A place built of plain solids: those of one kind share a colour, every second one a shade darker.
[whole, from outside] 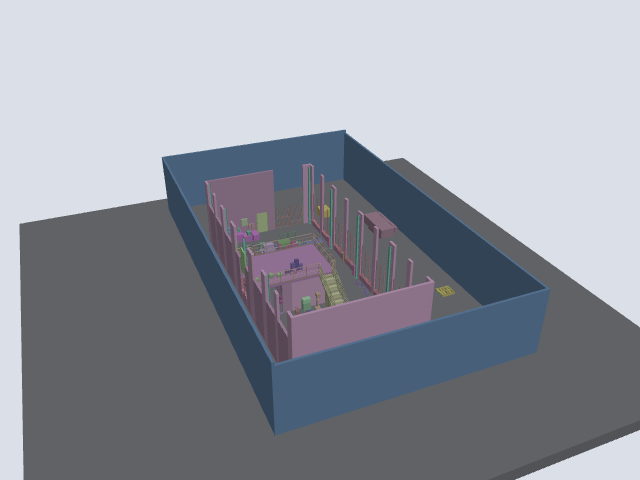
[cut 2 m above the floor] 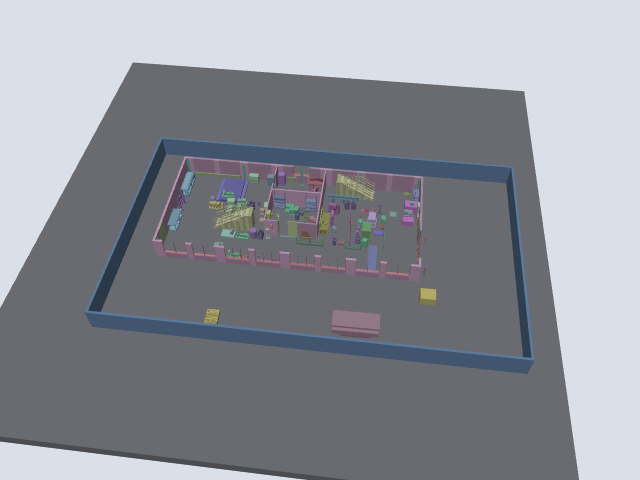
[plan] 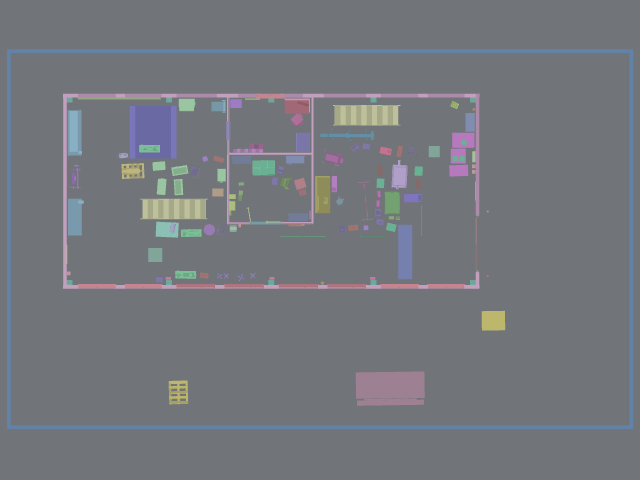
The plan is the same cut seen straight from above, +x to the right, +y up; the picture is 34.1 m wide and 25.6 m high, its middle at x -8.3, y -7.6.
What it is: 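A firm's repair and maintenance workshop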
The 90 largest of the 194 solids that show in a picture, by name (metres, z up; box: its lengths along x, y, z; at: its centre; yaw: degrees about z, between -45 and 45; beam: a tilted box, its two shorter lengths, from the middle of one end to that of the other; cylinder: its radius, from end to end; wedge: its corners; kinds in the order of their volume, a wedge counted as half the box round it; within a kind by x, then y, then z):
{
 "yard_bound_1": {"box": [0.2, 20.26, 5.65], "at": [-24.89, -7.56, 2.78]},
 "yard_bound_2": {"box": [33.4, 0.2, 5.65], "at": [-8.29, -17.59, 2.78]},
 "yard_bound_3": {"box": [33.4, 0.2, 5.95], "at": [-8.29, 2.47, 2.93]},
 "yard_bound_4": {"box": [0.2, 20.26, 5.95], "at": [8.31, -7.56, 2.93]},
 "wall_1": {"box": [0.2, 10.4, 6.35], "at": [-21.9, -5.0, 3.12]},
 "wall_2": {"box": [0.81, 0.2, 6.35], "at": [-21.6, -10.1, 3.12]},
 "wall_3": {"box": [0.81, 0.2, 6.35], "at": [-21.6, 0.1, 3.12]},
 "wall_4": {"box": [2.01, 0.2, 0.65], "at": [-20.2, -10.1, 0.28]},
 "wall_5": {"box": [2.01, 0.2, 4.25], "at": [-20.2, 0.1, 2.08]},
 "wall_6": {"box": [0.51, 0.2, 6.35], "at": [-18.95, -10.1, 3.12]},
 "wall_7": {"box": [0.51, 0.2, 6.35], "at": [-18.95, 0.1, 3.12]},
 "wall_8": {"box": [1.96, 0.2, 0.65], "at": [-17.73, -10.1, 0.28]},
 "wall_9": {"box": [1.96, 0.2, 4.25], "at": [-17.73, 0.1, 2.08]},
 "wall_10": {"box": [0.81, 0.2, 6.35], "at": [-16.35, -10.1, 3.12]},
 "wall_11": {"box": [0.81, 0.2, 6.35], "at": [-16.35, 0.1, 3.12]},
 "wall_12": {"box": [2.06, 0.2, 0.65], "at": [-14.93, -10.1, 0.28]},
 "wall_13": {"box": [2.16, 0.2, 4.25], "at": [-14.88, 0.1, 2.08]},
 "wall_14": {"box": [0.51, 0.2, 6.35], "at": [-13.65, -10.1, 3.12]},
 "wall_15": {"box": [0.61, 0.2, 6.35], "at": [-13.5, 0.1, 3.12]},
 "wall_16": {"box": [0.06, 3.82, 2.87], "at": [-13.23, -4.85, 1.39]},
 "wall_17": {"box": [0.06, 0.81, 2.87], "at": [-13.23, -2.65, 1.39]},
 "wall_18": {"box": [0.06, 3.7, 2.75], "at": [-13.17, -4.85, 1.32]},
 "wall_19": {"box": [0.06, 1.25, 2.75], "at": [-13.17, -0.62, 1.32]},
 "wall_20": {"box": [0.56, 0.2, 6.35], "at": [-12.93, 0.1, 3.12]},
 "wall_21": {"box": [1.22, 0.06, 2.87], "at": [-12.65, -6.73, 1.39]},
 "wall_22": {"box": [2.11, 0.2, 0.65], "at": [-12.35, -10.1, 0.28]},
 "wall_23": {"box": [0.96, 0.2, 4.15], "at": [-12.18, 0.1, 2.02]},
 "wall_24": {"box": [4.5, 0.06, 2.75], "at": [-10.95, -3.03, 1.32]},
 "wall_25": {"box": [4.5, 0.06, 2.75], "at": [-10.95, -2.97, 1.32]},
 "wall_26": {"box": [1.06, 0.2, 1.05], "at": [-10.93, 0.1, 0.47]},
 "wall_27": {"box": [0.81, 0.2, 6.35], "at": [-10.9, -10.1, 3.12]},
 "wall_28": {"box": [1.01, 0.2, 4.15], "at": [-9.7, 0.1, 2.02]},
 "wall_29": {"box": [1.72, 0.06, 2.87], "at": [-9.5, -6.73, 1.39]},
 "wall_30": {"box": [2.11, 0.2, 0.65], "at": [-9.45, -10.1, 0.28]},
 "wall_31": {"box": [0.51, 0.2, 6.35], "at": [-8.95, 0.1, 3.12]},
 "wall_32": {"box": [0.06, 3.7, 2.75], "at": [-8.73, -4.85, 1.32]},
 "wall_33": {"box": [0.06, 3.0, 2.75], "at": [-8.73, -1.5, 1.32]},
 "wall_34": {"box": [0.06, 3.82, 2.87], "at": [-8.67, -4.85, 1.39]},
 "wall_35": {"box": [0.06, 3.06, 2.87], "at": [-8.67, -1.53, 1.39]},
 "wall_36": {"box": [0.61, 0.2, 6.35], "at": [-8.4, 0.1, 3.12]},
 "wall_37": {"box": [0.51, 0.2, 6.35], "at": [-8.15, -10.1, 3.12]},
 "wall_38": {"box": [2.26, 0.2, 4.25], "at": [-6.97, 0.1, 2.08]},
 "wall_39": {"box": [2.06, 0.2, 0.65], "at": [-6.88, -10.1, 0.28]},
 "wall_40": {"box": [0.81, 0.2, 6.35], "at": [-5.45, -10.1, 3.12]},
 "wall_41": {"box": [0.81, 0.2, 6.35], "at": [-5.45, 0.1, 3.12]},
 "wall_42": {"box": [2.01, 0.2, 0.65], "at": [-4.05, -10.1, 0.28]},
 "wall_43": {"box": [2.01, 0.2, 4.25], "at": [-4.05, 0.1, 2.08]},
 "wall_44": {"box": [0.51, 0.2, 6.35], "at": [-2.8, -10.1, 3.12]},
 "wall_45": {"box": [0.51, 0.2, 6.35], "at": [-2.8, 0.1, 3.12]},
 "wall_46": {"box": [1.96, 0.2, 0.65], "at": [-1.57, -10.1, 0.28]},
 "wall_47": {"box": [1.96, 0.2, 4.25], "at": [-1.57, 0.1, 2.08]},
 "wall_48": {"box": [0.81, 0.2, 6.35], "at": [-0.2, -10.1, 3.12]},
 "wall_49": {"box": [0.81, 0.2, 6.35], "at": [-0.2, 0.1, 3.12]},
 "wall_50": {"box": [0.2, 0.91, 6.35], "at": [0.1, -9.75, 3.12]},
 "wall_51": {"box": [0.2, 6.51, 6.35], "at": [0.1, -3.05, 3.12]},
 "raised_floor_deck_1": {"box": [4.68, 6.82, 0.2], "at": [-10.95, -3.38, 2.8]},
 "beyond_skip_1": {"box": [3.66, 1.41, 0.86], "at": [-4.55, -15.34, 0.86], "yaw": 0.8},
 "beyond_skip_2": {"box": [3.57, 0.28, 0.49], "at": [-4.54, -16.28, 0.99], "yaw": 0.8},
 "raised_slab_1": {"box": [2.5, 2.8, 0.2], "at": [-17.2, -1.85, 0.05]},
 "raised_slab_2": {"box": [1.9, 2.8, 0.34], "at": [-17.2, -1.85, 0.12]},
 "crate_1": {"box": [0.8, 0.8, 0.65], "at": [-0.93, -3.12, 0.28], "yaw": 0.1},
 "crate_2": {"box": [1.0, 0.6, 0.65], "at": [-0.9, -3.9, 0.28], "yaw": 2.2},
 "crate_3": {"box": [1.2, 0.8, 0.95], "at": [-0.65, -2.28, 0.42]},
 "roll_cab_1": {"box": [0.68, 0.46, 0.68], "at": [-16.89, -3.65, 0.45], "yaw": 4.3},
 "roll_cab_2": {"box": [0.46, 0.85, 0.73], "at": [-16.75, -4.76, 0.47], "yaw": -4.6},
 "roll_cab_3": {"box": [0.46, 0.85, 0.74], "at": [-15.85, -4.78, 0.48], "yaw": 3.1},
 "roll_cab_4": {"box": [0.85, 0.46, 0.77], "at": [-15.78, -3.89, 0.5], "yaw": 9.2},
 "roll_cab_5": {"box": [0.85, 0.46, 0.72], "at": [-15.41, -0.29, 0.47]},
 "roll_cab_6": {"box": [0.46, 0.68, 0.66], "at": [-13.55, -4.14, 0.44]},
 "beyond_pallets_1": {"box": [1.25, 1.04, 0.8], "at": [0.95, -11.91, 0.39], "yaw": 0.8},
 "plan_chest_small_1": {"box": [0.64, 0.92, 1.01], "at": [-9.2, -2.39, 0.45]},
 "plan_chest_small_2": {"box": [0.73, 1.02, 0.42], "at": [-9.19, -2.39, 0.73]},
 "pallet_load_1": {"box": [0.75, 1.11, 0.97], "at": [-4.45, -5.63, 0.63], "yaw": -0.2},
 "fitters_bench_1": {"box": [0.44, 2.19, 0.17], "at": [-21.44, -1.81, 0.81]},
 "fitters_bench_2": {"box": [0.73, 2.42, 0.12], "at": [-21.39, -1.89, 0.83]},
 "fitters_bench_3": {"box": [0.69, 1.94, 0.15], "at": [-21.38, -6.38, 0.16]},
 "gearbox_1": {"box": [0.75, 1.03, 0.23], "at": [-4.05, -4.2, 0.06], "yaw": -3.0},
 "gearbox_2": {"box": [0.63, 0.95, 0.42], "at": [-4.05, -4.2, 0.73], "yaw": -3.0},
 "filing_tall_1": {"box": [0.62, 0.47, 1.37], "at": [-12.78, -0.33, 0.64]},
 "spill_kit_1": {"box": [0.62, 0.51, 1.12], "at": [-13.78, -0.48, 0.51]},
 "wall_over_deck_1": {"box": [1.11, 0.1, 2.22], "at": [-10.93, 0.06, 3.99]},
 "drum_1": {"cylinder": 0.3, "from": [-14.2, -7.05, 0.0], "to": [-14.2, -7.05, 0.87]},
 "stair_openriser_grating_1": {"box": [0.1, 1.0, 2.02], "at": [-14.42, -5.95, 0.96]},
 "pallet_1": {"box": [1.2, 0.8, 0.19], "at": [-16.45, -7.05, 0.05], "yaw": -2.7},
 "radiator_1": {"box": [4.42, 0.1, 0.37], "at": [-19.0, -0.06, 0.14]},
 "trench_plates_1": {"box": [0.75, 2.91, 0.07], "at": [-3.75, -8.24, -0.02]},
 "boiler_1": {"box": [0.32, 0.5, 0.78], "at": [-12.98, -5.78, 1.6]},
 "welder_set_1": {"box": [0.65, 0.29, 0.66], "at": [-7.68, -3.24, 0.63], "yaw": -14.4},
 "workbench_1": {"box": [0.11, 1.95, 0.58], "at": [-8.5, -5.18, 1.15]},
 "desk_load_lived_1": {"box": [1.3, 0.72, 0.12], "at": [-9.53, -0.51, 0.8]}
}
